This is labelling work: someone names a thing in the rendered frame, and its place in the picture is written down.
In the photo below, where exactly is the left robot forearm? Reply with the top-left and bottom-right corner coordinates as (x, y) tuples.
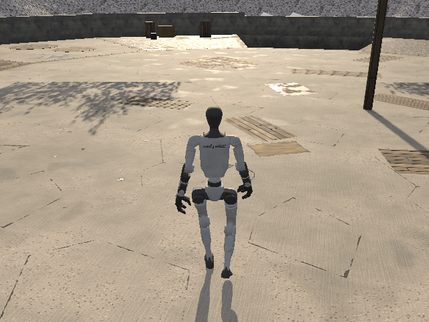
(177, 163), (190, 197)

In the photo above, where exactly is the robot right hand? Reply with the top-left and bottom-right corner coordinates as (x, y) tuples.
(237, 184), (253, 199)

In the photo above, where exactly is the right robot thigh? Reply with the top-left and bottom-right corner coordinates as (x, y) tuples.
(224, 188), (237, 235)

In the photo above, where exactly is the robot right shin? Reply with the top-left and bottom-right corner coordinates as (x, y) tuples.
(224, 225), (236, 270)

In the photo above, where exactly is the robot left hand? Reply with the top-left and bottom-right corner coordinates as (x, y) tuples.
(175, 195), (191, 214)

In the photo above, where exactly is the right robot upper arm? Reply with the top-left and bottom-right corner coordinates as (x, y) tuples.
(228, 135), (246, 171)

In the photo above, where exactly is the right robot forearm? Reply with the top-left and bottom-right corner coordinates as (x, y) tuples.
(239, 161), (251, 187)

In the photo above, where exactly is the left robot upper arm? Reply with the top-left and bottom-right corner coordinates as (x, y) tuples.
(184, 135), (200, 173)

